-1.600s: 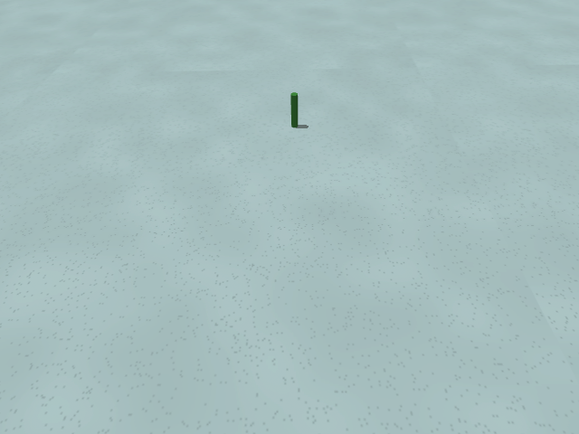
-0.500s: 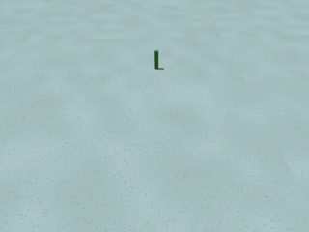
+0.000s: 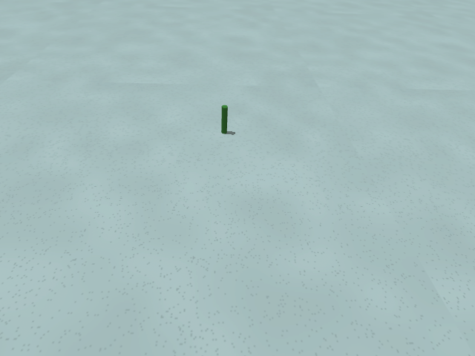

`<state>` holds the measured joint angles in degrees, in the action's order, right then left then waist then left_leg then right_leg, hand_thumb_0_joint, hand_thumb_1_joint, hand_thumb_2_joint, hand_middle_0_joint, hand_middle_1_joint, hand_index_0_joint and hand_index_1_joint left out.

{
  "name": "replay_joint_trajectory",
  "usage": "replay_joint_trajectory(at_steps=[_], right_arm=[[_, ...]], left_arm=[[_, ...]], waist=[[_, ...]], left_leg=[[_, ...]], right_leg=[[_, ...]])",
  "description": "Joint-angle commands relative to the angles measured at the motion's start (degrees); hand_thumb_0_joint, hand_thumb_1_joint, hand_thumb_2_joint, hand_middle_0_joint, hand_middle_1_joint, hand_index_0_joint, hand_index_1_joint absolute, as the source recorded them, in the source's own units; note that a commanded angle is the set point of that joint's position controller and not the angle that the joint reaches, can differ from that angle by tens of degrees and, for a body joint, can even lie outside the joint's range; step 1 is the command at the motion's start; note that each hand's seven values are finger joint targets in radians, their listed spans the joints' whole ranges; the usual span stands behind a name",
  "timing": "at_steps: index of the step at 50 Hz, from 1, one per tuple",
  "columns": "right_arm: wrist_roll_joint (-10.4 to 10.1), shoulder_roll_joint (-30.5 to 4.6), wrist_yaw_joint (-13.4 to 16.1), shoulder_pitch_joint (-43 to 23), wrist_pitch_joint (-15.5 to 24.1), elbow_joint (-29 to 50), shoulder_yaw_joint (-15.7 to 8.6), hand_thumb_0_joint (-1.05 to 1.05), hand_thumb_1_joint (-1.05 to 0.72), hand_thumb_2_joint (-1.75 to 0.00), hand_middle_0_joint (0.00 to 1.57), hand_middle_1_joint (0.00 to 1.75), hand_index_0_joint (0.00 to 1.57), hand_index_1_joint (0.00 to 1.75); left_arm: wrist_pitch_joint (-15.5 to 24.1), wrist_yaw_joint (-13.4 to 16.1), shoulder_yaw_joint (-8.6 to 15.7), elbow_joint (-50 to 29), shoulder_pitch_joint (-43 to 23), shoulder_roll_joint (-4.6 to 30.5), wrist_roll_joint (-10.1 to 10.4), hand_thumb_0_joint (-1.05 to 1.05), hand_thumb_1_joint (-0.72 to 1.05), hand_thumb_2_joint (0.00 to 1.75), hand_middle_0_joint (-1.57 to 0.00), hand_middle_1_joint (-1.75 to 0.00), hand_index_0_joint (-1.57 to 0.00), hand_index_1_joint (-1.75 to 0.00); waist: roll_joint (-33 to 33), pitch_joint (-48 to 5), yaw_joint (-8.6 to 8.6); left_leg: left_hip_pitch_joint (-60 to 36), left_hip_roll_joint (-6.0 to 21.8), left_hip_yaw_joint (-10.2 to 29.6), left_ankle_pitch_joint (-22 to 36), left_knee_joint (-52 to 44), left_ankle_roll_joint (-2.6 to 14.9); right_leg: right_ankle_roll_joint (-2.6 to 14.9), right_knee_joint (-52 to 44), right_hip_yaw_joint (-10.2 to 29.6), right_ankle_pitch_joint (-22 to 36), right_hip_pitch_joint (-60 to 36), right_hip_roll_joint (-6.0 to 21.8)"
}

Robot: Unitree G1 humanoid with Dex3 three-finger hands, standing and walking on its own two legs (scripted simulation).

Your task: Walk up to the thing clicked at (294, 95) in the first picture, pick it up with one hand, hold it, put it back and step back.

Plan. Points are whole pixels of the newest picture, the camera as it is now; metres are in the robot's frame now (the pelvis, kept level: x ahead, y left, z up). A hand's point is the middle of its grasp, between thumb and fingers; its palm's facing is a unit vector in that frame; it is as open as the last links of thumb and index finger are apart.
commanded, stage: walk up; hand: left
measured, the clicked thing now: (224, 119) +1.88 +0.11 -0.66
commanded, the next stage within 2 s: none
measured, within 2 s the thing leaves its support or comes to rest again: neither
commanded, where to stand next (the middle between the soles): +1.55 -0.10 m, yaw -1 degrees
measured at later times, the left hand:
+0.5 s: hand (169, 242) +0.43 +0.19 -0.13, palm faces -0.05 -0.93 -0.36, open 7.4 cm
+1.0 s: hand (169, 184) +0.66 +0.23 -0.15, palm faces -0.09 -0.94 -0.34, open 7.4 cm
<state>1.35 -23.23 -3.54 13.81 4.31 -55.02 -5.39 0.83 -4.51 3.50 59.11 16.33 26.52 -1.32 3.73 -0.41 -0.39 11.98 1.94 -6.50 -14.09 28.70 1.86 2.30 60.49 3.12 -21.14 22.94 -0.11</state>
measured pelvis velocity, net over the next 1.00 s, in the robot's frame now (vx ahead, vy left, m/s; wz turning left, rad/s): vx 0.58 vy -0.04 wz -0.04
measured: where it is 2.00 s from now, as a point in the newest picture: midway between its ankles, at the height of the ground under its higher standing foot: (260, 220)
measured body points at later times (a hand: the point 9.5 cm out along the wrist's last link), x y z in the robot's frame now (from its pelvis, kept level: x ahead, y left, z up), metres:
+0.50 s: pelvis +0.28 -0.07 -0.01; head +0.31 -0.09 +0.44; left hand +0.43 +0.24 -0.10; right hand +0.29 -0.39 -0.14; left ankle +0.14 +0.08 -0.64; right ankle +0.34 -0.18 -0.74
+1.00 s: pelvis +0.58 -0.04 +0.00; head +0.60 -0.01 +0.45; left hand +0.66 +0.28 -0.13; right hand +0.65 -0.36 -0.09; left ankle +0.62 +0.06 -0.74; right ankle +0.56 -0.20 -0.66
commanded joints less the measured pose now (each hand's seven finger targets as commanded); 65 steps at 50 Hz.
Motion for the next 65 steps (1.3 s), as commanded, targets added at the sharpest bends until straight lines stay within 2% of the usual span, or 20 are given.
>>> replay_joint_trajectory(at_steps=[1, 14, 16, 18, 19, 20, 21, 26, 36, 39, 40, 42, 43, 46, 48, 54, 60, 63, 64, 65], right_arm=[[-1.11, -15.8, 0.98, -2.76, 2.86, 5.15, -2.92, 0.0, -0.9, -0.9, 0.2, 0.3, 0.2, 0.3], [-0.88, -17.13, 0.96, 5.31, 2.3, 4.17, -3.04, 0.0, -0.9, -0.9, 0.2, 0.3, 0.2, 0.3], [-0.45, -17.46, 1.52, 5.22, 1.72, 4.7, -3.14, 0.0, -0.9, -0.9, 0.2, 0.3, 0.2, 0.3], [0.1, -15.46, 1.85, 5.11, 1.2, 5.45, -2.29, 0.0, -0.9, -0.9, 0.2, 0.3, 0.2, 0.3], [-0.08, -12.2, 1.82, 8.87, 1.08, 5.27, -1.03, 0.0, -0.9, -0.9, 0.2, 0.3, 0.2, 0.3], [-1.25, -7.75, 1.58, 11.4, 1.38, 7.57, 0.54, 0.0, -0.9, -0.9, 0.2, 0.3, 0.2, 0.3], [-1.47, -14.38, 2.19, 8.12, 1.46, 6.9, -1.03, 0.0, -0.9, -0.9, 0.2, 0.3, 0.2, 0.3], [-2.14, -11.91, 1.3, 3.12, 1.11, 5.74, -0.56, 0.0, -0.9, -0.9, 0.2, 0.3, 0.2, 0.3], [-0.55, -10.6, -2.23, -4.89, 0.75, 7.8, -2.26, 0.0, -0.9, -0.9, 0.2, 0.3, 0.2, 0.3], [0.22, -13.3, -1.34, 4.88, 0.69, 4.8, -3.87, 0.0, -0.9, -0.9, 0.2, 0.3, 0.2, 0.3], [1.26, -16.1, -0.68, 12.45, 0.99, 2.91, -4.95, 0.0, -0.9, -0.9, 0.2, 0.3, 0.2, 0.3], [0.82, -21.47, 0.74, 13.2, 1.64, 5.3, -5.92, 0.0, -0.9, -0.9, 0.2, 0.3, 0.2, 0.3], [-0.91, -22.81, 0.76, 9.38, 1.59, 6.28, -6.28, 0.0, -0.9, -0.9, 0.2, 0.3, 0.2, 0.3], [-1.75, -15.64, 1.71, 3.32, 2.1, 7.82, -2.98, 0.0, -0.9, -0.9, 0.2, 0.3, 0.2, 0.3], [-2.1, -14.29, 1.59, 2.12, 2.72, 7.51, -2.32, 0.0, -0.9, -0.9, 0.2, 0.3, 0.2, 0.3], [-1.3, -15.41, 1.13, 2.17, 3.24, 8.76, -2.45, 0.0, -0.9, -0.9, 0.2, 0.3, 0.2, 0.3], [-1.59, -15.92, 1.09, 3.75, 2.16, 8.54, -2.55, 0.0, -0.9, -0.9, 0.2, 0.3, 0.2, 0.3], [-1.32, -13.78, 1.8, 3.78, 1.71, 9.39, -1.8, 0.0, -0.9, -0.9, 0.2, 0.3, 0.2, 0.3], [-1.15, -10.86, 1.67, 7.13, 1.69, 9.06, -0.6, 0.0, -0.9, -0.9, 0.2, 0.3, 0.2, 0.3], [-1.36, -7.61, 1.48, 9.97, 1.56, 9.76, 0.74, 0.0, -0.9, -0.9, 0.2, 0.3, 0.2, 0.3]], left_arm=[[2.27, -1.29, 2.97, -4.9, -1.18, 11.9, 0.68, 0.0, 0.9, 0.9, -0.2, -0.3, -0.2, -0.3], [2.93, -2.35, 1.95, -11.92, -19.9, 7.41, 0.53, 0.0, 0.9, 0.9, -0.2, -0.3, -0.2, -0.3], [3.14, -1.75, 2.28, -10.75, -17.19, 7.76, 0.65, 0.0, 0.9, 0.9, -0.2, -0.3, -0.2, -0.3], [3.41, -0.47, 3.85, -6.72, -3.47, 10.55, 0.48, 0.0, 0.9, 0.9, -0.2, -0.3, -0.2, -0.3], [3.66, 0.51, 5.65, -4.66, 5.98, 14.05, 0.07, 0.0, 0.9, 0.9, -0.2, -0.3, -0.2, -0.3], [4.01, 1.13, 6.99, -5.21, 9.5, 18.89, -0.26, 0.0, 0.9, 0.9, -0.2, -0.3, -0.2, -0.3], [3.94, 1.51, 7.09, -5.61, 8.27, 19.96, 1.1, 0.0, 0.9, 0.9, -0.2, -0.3, -0.2, -0.3], [4.77, 2.85, 4.49, -9.59, -2.33, 12.41, 2.03, 0.0, 0.9, 0.9, -0.2, -0.3, -0.2, -0.3], [6.47, 1.61, 3.77, -12.11, -6.23, 13.86, 0.81, 0.0, 0.9, 0.9, -0.2, -0.3, -0.2, -0.3], [5.94, 1.93, 3.15, -12.31, -5.45, 12.64, 0.64, 0.0, 0.9, 0.9, -0.2, -0.3, -0.2, -0.3], [5.6, 2.18, 2.1, -12.33, -2.28, 9.66, 0.67, 0.0, 0.9, 0.9, -0.2, -0.3, -0.2, -0.3], [4.89, 2.79, 0.8, -12.23, 3.26, 7.18, 2.15, 0.0, 0.9, 0.9, -0.2, -0.3, -0.2, -0.3], [4.66, 3.55, 1.42, -11.52, 1.79, 11.86, 1.7, 0.0, 0.9, 0.9, -0.2, -0.3, -0.2, -0.3], [4.87, 2.93, 1.45, -9.39, 0.39, 11.22, 2.35, 0.0, 0.9, 0.9, -0.2, -0.3, -0.2, -0.3], [3.98, 1.99, 1.62, -8.64, 2.52, 9.86, 2.7, 0.0, 0.9, 0.9, -0.2, -0.3, -0.2, -0.3], [3.19, -0.26, 1.65, -12.16, -5.64, 8.61, 1.08, 0.0, 0.9, 0.9, -0.2, -0.3, -0.2, -0.3], [3.55, -0.61, 2.46, -11.68, -9.42, 7.06, 0.93, 0.0, 0.9, 0.9, -0.2, -0.3, -0.2, -0.3], [4.25, 0.4, 4.05, -8.34, 0.32, 9.86, 0.97, 0.0, 0.9, 0.9, -0.2, -0.3, -0.2, -0.3], [4.72, 1.05, 5.41, -6.98, 6.19, 12.57, 0.55, 0.0, 0.9, 0.9, -0.2, -0.3, -0.2, -0.3], [5.02, 1.87, 6.63, -7.35, 10.33, 17.43, 0.29, 0.0, 0.9, 0.9, -0.2, -0.3, -0.2, -0.3]], waist=[[-10.17, 7.76, -0.08], [-7.19, 7.37, 4.31], [-8.03, 4.3, 2.85], [-2.09, -5.06, -3.86], [4.62, -11.27, -7.27], [16.86, -14.62, -7.06], [12.55, -12.76, -8.21], [3.61, -0.38, -1.89], [1.7, 3.96, 0.35], [-5.28, -1.64, 5.33], [-13.2, -6.16, 8.6], [-20.8, -7.69, 6.88], [-17.47, -6.55, 6.48], [-7.28, 0.58, 2.41], [-9.76, 2.02, 0.25], [-10.72, 5.98, 1.76], [-10.85, 3.67, 2.06], [-2.79, -2.33, -3.48], [5.07, -6.9, -5.7], [15.73, -8.14, -6.16]], left_leg=[[-2.11, 14.87, 17.42, -23.64, -24.16, 6.49], [-12.0, 13.6, 5.72, 3.05, -19.05, 7.53], [-12.48, 14.1, 4.73, 11.72, -12.56, 6.93], [-6.94, 9.31, -0.77, 20.61, 8.76, 4.34], [3.96, 5.6, -0.78, 12.27, 23.56, 2.8], [19.25, -1.53, -0.16, -13.55, 36.24, 0.46], [28.35, -2.39, 3.91, -16.23, 41.8, -0.25], [19.56, 4.43, 10.06, -3.94, 37.18, 1.54], [3.98, 3.9, 2.42, 12.91, 6.62, -1.28], [-9.7, 1.12, 0.67, 6.36, 5.88, 0.8], [-20.08, 2.22, 4.05, 0.01, 4.16, 3.49], [-26.41, 22.04, 44.99, -17.78, -12.85, 10.16], [-23.13, 25.05, 48.94, -18.53, -15.38, 13.77], [-8.57, 16.33, 21.86, 8.67, -12.79, 6.72], [-2.06, 13.3, 13.68, 10.68, -14.44, 5.65], [-3.79, 13.22, 7.45, 6.99, -18.14, 10.46], [-3.56, 12.78, 5.35, 10.46, -12.59, 7.91], [0.13, 10.05, 3.21, 13.58, 5.45, 5.16], [6.67, 5.1, 0.09, 9.11, 20.33, 3.63], [18.05, -2.01, 0.07, -12.78, 33.32, 1.46]], right_leg=[[-2.71, -3.77, 1.92, 8.68, 14.12, 5.87], [-1.13, -28.16, -6.22, 18.02, 10.01, 6.64], [0.09, -29.3, -7.18, 14.23, 3.35, 4.99], [1.57, -31.55, -9.86, 11.57, -18.14, 1.46], [1.95, -30.69, -3.13, 2.88, -33.4, 4.46], [6.95, -37.43, 22.57, -5.56, -44.9, 20.03], [13.24, -41.95, 35.55, 2.95, -48.09, 23.96], [9.21, -42.51, 7.92, 22.95, -19.72, 15.69], [8.07, -46.53, -2.8, 5.51, -4.78, 13.07], [6.55, -30.01, -5.37, 18.32, -3.6, 11.43], [4.59, -13.72, -7.36, 19.78, 1.34, 8.29], [1.46, 9.2, -2.57, -8.63, 18.76, -4.18], [2.26, 13.03, 2.47, -7.51, 19.25, 0.16], [0.5, 7.46, 5.27, 2.85, 12.03, 4.45], [-0.61, 3.0, 2.97, 5.33, 6.88, 5.28], [-3.11, -15.37, -2.99, 11.83, 10.77, 7.91], [-0.52, -26.57, -7.56, 17.7, -1.06, 4.7], [1.21, -29.53, -6.33, 12.09, -18.05, 3.53], [2.24, -32.86, -1.55, 3.82, -28.06, 6.05], [5.23, -39.88, 21.07, -3.99, -34.28, 19.82]])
